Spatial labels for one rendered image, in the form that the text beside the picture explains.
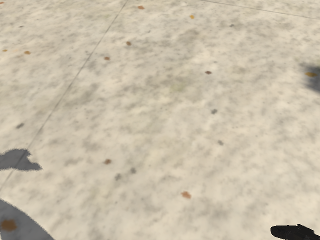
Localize robot right hand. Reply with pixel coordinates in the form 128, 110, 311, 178
270, 224, 320, 240

